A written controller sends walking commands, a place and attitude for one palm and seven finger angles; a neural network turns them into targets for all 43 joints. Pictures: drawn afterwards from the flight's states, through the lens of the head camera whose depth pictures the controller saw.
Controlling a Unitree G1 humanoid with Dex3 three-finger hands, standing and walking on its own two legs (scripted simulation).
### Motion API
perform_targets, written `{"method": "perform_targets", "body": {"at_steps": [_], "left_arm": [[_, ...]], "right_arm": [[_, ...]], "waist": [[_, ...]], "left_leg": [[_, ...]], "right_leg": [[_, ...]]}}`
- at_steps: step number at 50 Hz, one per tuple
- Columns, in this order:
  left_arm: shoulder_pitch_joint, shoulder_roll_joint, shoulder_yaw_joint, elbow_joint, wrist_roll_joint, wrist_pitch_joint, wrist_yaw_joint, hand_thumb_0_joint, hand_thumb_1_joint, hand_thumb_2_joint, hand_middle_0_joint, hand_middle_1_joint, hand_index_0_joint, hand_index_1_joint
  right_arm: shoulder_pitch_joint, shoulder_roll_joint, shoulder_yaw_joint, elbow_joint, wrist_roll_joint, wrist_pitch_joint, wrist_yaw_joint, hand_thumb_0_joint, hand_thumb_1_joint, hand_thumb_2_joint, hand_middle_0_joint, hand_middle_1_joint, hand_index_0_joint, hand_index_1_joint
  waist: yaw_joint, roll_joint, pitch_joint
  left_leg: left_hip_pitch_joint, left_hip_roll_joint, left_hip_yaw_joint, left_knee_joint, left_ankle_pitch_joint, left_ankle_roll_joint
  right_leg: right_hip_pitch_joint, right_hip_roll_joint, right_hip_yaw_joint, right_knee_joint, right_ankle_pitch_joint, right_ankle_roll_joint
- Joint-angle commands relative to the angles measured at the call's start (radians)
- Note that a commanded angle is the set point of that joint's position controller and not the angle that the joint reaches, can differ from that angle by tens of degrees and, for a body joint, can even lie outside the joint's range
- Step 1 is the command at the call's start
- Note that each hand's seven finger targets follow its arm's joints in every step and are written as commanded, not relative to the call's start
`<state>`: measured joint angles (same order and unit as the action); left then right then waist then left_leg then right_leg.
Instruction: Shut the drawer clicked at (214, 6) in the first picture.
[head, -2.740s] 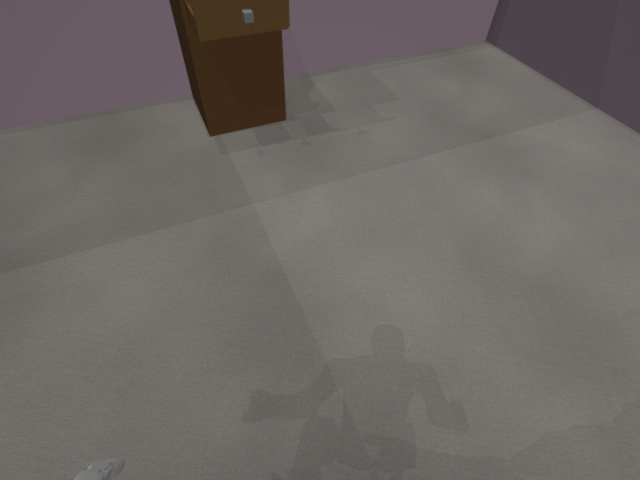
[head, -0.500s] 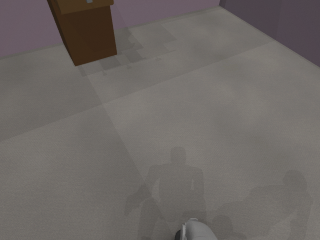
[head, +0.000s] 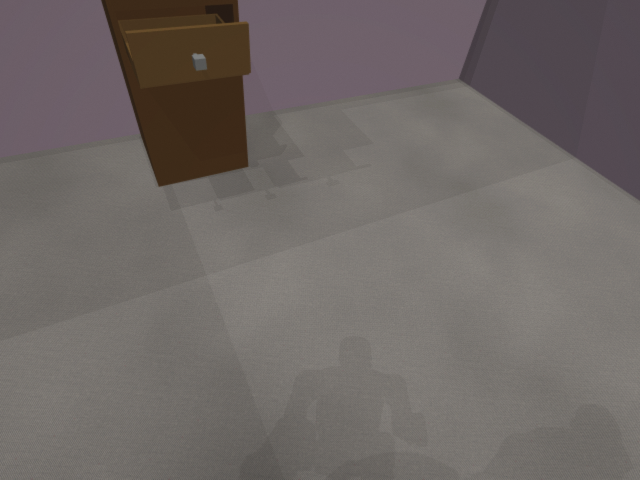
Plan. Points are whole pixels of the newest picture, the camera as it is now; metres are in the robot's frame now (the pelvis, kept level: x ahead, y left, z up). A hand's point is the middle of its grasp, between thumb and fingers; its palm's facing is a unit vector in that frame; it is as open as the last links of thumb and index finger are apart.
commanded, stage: walk to a spot facing it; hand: left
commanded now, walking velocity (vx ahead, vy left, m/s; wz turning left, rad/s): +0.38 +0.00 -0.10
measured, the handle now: (197, 59) +1.33 +0.49 -0.10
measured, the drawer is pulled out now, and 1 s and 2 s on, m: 0.18 0.18 0.18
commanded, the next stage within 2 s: turn to face it in 1.54 s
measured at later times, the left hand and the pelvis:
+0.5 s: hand (251, 358) +0.34 +0.13 -0.16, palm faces -0.04 -0.97 -0.22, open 7.3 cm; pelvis +0.24 -0.05 +0.00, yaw -3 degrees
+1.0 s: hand (245, 306) +0.45 +0.16 -0.17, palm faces +0.03 -0.99 -0.14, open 7.4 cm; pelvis +0.48 -0.01 +0.01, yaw -3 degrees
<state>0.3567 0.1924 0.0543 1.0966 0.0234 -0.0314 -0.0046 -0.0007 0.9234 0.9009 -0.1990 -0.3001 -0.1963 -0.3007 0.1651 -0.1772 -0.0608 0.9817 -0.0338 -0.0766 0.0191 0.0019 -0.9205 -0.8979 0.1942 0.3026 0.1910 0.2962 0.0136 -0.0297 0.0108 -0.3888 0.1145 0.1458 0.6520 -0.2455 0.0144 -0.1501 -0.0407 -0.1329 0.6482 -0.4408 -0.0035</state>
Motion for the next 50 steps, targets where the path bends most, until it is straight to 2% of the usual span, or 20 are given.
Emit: {"method": "perform_targets", "body": {"at_steps": [1,3,6,12,16,18,19,20,21,22,24,28,38,41,42,43,44,45,47,50], "left_arm": [[-0.119,0.056,0.019,-0.134,0.000,-0.030,-0.005,0.000,0.900,0.900,-0.200,-0.300,-0.200,-0.300],[-0.098,0.051,0.020,-0.105,0.007,-0.025,-0.020,0.000,0.900,0.900,-0.200,-0.300,-0.200,-0.300],[-0.052,0.019,0.016,-0.085,0.009,-0.002,-0.022,0.000,0.900,0.900,-0.200,-0.300,-0.200,-0.300],[-0.179,-0.003,0.011,-0.129,0.006,0.011,-0.030,0.000,0.900,0.900,-0.200,-0.300,-0.200,-0.300],[-0.227,0.008,0.015,-0.138,0.005,-0.001,-0.031,0.000,0.900,0.900,-0.200,-0.300,-0.200,-0.300],[-0.127,0.038,0.024,-0.106,0.007,-0.010,-0.027,0.000,0.900,0.900,-0.200,-0.300,-0.200,-0.300],[0.023,0.071,0.036,-0.059,0.011,-0.020,-0.024,0.000,0.900,0.900,-0.200,-0.300,-0.200,-0.300],[0.177,0.168,0.061,-0.015,0.018,-0.034,-0.012,0.000,0.900,0.900,-0.200,-0.300,-0.200,-0.300],[0.263,0.275,0.078,0.003,0.004,-0.037,-0.002,0.000,0.900,0.900,-0.200,-0.300,-0.200,-0.300],[0.212,0.271,0.078,-0.004,-0.008,-0.035,0.003,0.000,0.900,0.900,-0.200,-0.300,-0.200,-0.300],[0.031,0.155,0.043,-0.054,-0.005,-0.034,0.015,0.000,0.900,0.900,-0.200,-0.300,-0.200,-0.300],[-0.023,0.069,0.011,-0.045,0.006,-0.055,0.019,0.000,0.900,0.900,-0.200,-0.300,-0.200,-0.300],[0.053,0.111,0.015,-0.006,0.003,-0.056,0.020,0.000,0.900,0.900,-0.200,-0.300,-0.200,-0.300],[0.022,0.128,0.022,-0.011,-0.003,-0.048,0.019,0.000,0.900,0.900,-0.200,-0.300,-0.200,-0.300],[0.036,0.097,0.019,-0.022,-0.008,-0.044,0.014,0.000,0.900,0.900,-0.200,-0.300,-0.200,-0.300],[0.072,0.034,0.010,-0.047,-0.019,-0.038,0.002,0.000,0.900,0.900,-0.200,-0.300,-0.200,-0.300],[0.012,0.065,0.011,-0.077,-0.012,-0.039,0.007,0.000,0.900,0.900,-0.200,-0.300,-0.200,-0.300],[-0.040,0.050,0.012,-0.080,-0.013,-0.037,0.005,0.000,0.900,0.900,-0.200,-0.300,-0.200,-0.300],[-0.058,0.036,0.017,-0.059,0.002,-0.029,-0.010,0.000,0.900,0.900,-0.200,-0.300,-0.200,-0.300],[0.017,-0.001,0.013,-0.035,0.009,0.002,-0.011,0.000,0.900,0.900,-0.200,-0.300,-0.200,-0.300]], "right_arm": [[0.357,-0.196,-0.032,0.076,0.000,0.009,-0.036,0.000,-0.900,-0.900,0.200,0.300,0.200,0.300],[0.227,-0.116,-0.008,0.040,0.005,-0.008,-0.037,0.000,-0.900,-0.900,0.200,0.300,0.200,0.300],[0.215,-0.095,-0.003,0.056,0.011,-0.026,-0.043,0.000,-0.900,-0.900,0.200,0.300,0.200,0.300],[0.255,-0.105,-0.012,0.093,0.010,-0.016,-0.037,0.000,-0.900,-0.900,0.200,0.300,0.200,0.300],[0.277,-0.120,-0.015,0.116,0.003,-0.005,-0.035,0.000,-0.900,-0.900,0.200,0.300,0.200,0.300],[0.258,-0.127,-0.016,0.121,0.005,0.002,-0.034,0.000,-0.900,-0.900,0.200,0.300,0.200,0.300],[0.240,-0.123,-0.014,0.121,0.010,0.003,-0.032,0.000,-0.900,-0.900,0.200,0.300,0.200,0.300],[0.256,-0.081,-0.007,0.113,0.021,0.001,-0.022,0.000,-0.900,-0.900,0.200,0.300,0.200,0.300],[0.264,-0.029,0.007,0.067,0.027,-0.002,-0.019,0.000,-0.900,-0.900,0.200,0.300,0.200,0.300],[0.198,-0.057,0.001,0.060,0.029,0.003,-0.019,0.000,-0.900,-0.900,0.200,0.300,0.200,0.300],[0.109,-0.049,-0.005,0.052,0.018,0.005,-0.018,0.000,-0.900,-0.900,0.200,0.300,0.200,0.300],[0.204,0.004,0.000,0.091,0.007,0.041,-0.010,0.000,-0.900,-0.900,0.200,0.300,0.200,0.300],[-0.051,-0.025,0.006,-0.027,0.013,0.028,0.020,0.000,-0.900,-0.900,0.200,0.300,0.200,0.300],[0.128,-0.079,-0.010,0.023,0.005,0.016,0.004,0.000,-0.900,-0.900,0.200,0.300,0.200,0.300],[0.281,-0.161,-0.029,0.061,-0.004,0.011,-0.008,0.000,-0.900,-0.900,0.200,0.300,0.200,0.300],[0.394,-0.297,-0.060,0.082,-0.009,0.011,-0.018,0.000,-0.900,-0.900,0.200,0.300,0.200,0.300],[0.381,-0.284,-0.051,0.084,0.003,0.019,-0.025,0.000,-0.900,-0.900,0.200,0.300,0.200,0.300],[0.284,-0.241,-0.044,0.060,0.009,0.018,-0.031,0.000,-0.900,-0.900,0.200,0.300,0.200,0.300],[0.172,-0.131,-0.014,0.030,0.007,0.002,-0.033,0.000,-0.900,-0.900,0.200,0.300,0.200,0.300],[0.143,-0.091,-0.005,0.039,0.012,-0.015,-0.038,0.000,-0.900,-0.900,0.200,0.300,0.200,0.300]], "waist": [[-0.127,0.252,0.040],[-0.060,0.122,0.085],[-0.021,0.143,0.026],[-0.038,0.150,0.095],[-0.043,0.154,0.087],[0.014,0.113,0.041],[0.088,0.061,-0.024],[0.146,-0.124,-0.131],[0.133,-0.329,-0.192],[0.134,-0.254,-0.179],[0.065,-0.056,-0.002],[-0.031,-0.082,0.030],[0.012,-0.074,0.104],[-0.090,-0.002,0.035],[-0.147,0.136,-0.068],[-0.157,0.423,-0.158],[-0.155,0.333,-0.143],[-0.124,0.244,-0.069],[-0.064,0.137,0.045],[-0.002,0.135,0.018]], "left_leg": [[0.395,0.363,-0.584,-0.467,-0.252,0.168],[0.281,0.286,-0.383,-0.473,-0.136,0.125],[0.298,0.215,-0.176,-0.458,0.137,0.113],[0.305,0.182,-0.041,-0.485,0.177,0.117],[0.322,0.196,-0.034,-0.415,0.207,0.107],[0.286,0.179,-0.010,-0.270,0.307,0.081],[0.232,0.127,0.038,-0.071,0.356,0.050],[0.039,0.051,0.081,0.247,0.168,0.015],[-0.214,-0.074,0.023,0.547,-0.315,-0.012],[-0.267,-0.029,-0.100,0.687,-0.297,0.004],[-0.292,0.057,-0.144,0.688,-0.107,0.005],[-0.161,0.061,-0.099,0.497,-0.026,-0.028],[-0.105,0.016,-0.013,0.024,0.051,-0.012],[0.218,-0.053,0.033,-0.101,0.071,0.015],[0.444,0.043,-0.109,-0.171,0.034,0.054],[0.598,0.304,-0.516,-0.314,-0.015,0.145],[0.543,0.363,-0.609,-0.416,-0.141,0.178],[0.447,0.358,-0.567,-0.436,-0.203,0.174],[0.255,0.266,-0.378,-0.460,-0.129,0.125],[0.188,0.204,-0.191,-0.474,0.022,0.111]], "right_leg": [[-0.602,-0.025,0.118,0.640,-0.038,-0.037],[-0.558,-0.085,0.133,0.614,0.106,-0.022],[-0.490,-0.098,0.110,0.515,0.173,0.008],[-0.443,-0.099,0.028,0.151,0.249,0.026],[-0.327,-0.054,-0.006,0.005,0.254,0.002],[-0.141,-0.009,-0.038,-0.068,0.252,-0.021],[0.051,0.009,-0.034,-0.115,0.261,-0.037],[0.283,-0.173,0.190,-0.183,0.157,-0.092],[0.410,-0.409,0.613,-0.343,0.153,-0.189],[0.339,-0.433,0.663,-0.410,0.041,-0.209],[0.093,-0.369,0.458,-0.421,0.059,-0.176],[-0.076,-0.260,0.185,-0.446,0.302,-0.129],[0.065,-0.256,0.104,-0.415,0.445,-0.123],[-0.005,-0.203,0.016,-0.151,0.624,-0.086],[-0.125,-0.130,-0.024,0.103,0.521,-0.044],[-0.353,0.020,-0.056,0.460,-0.030,0.002],[-0.437,0.017,0.071,0.616,-0.140,-0.018],[-0.505,-0.038,0.107,0.686,-0.050,-0.024],[-0.468,-0.100,0.131,0.646,0.101,-0.017],[-0.388,-0.109,0.110,0.547,0.162,0.006]]}}
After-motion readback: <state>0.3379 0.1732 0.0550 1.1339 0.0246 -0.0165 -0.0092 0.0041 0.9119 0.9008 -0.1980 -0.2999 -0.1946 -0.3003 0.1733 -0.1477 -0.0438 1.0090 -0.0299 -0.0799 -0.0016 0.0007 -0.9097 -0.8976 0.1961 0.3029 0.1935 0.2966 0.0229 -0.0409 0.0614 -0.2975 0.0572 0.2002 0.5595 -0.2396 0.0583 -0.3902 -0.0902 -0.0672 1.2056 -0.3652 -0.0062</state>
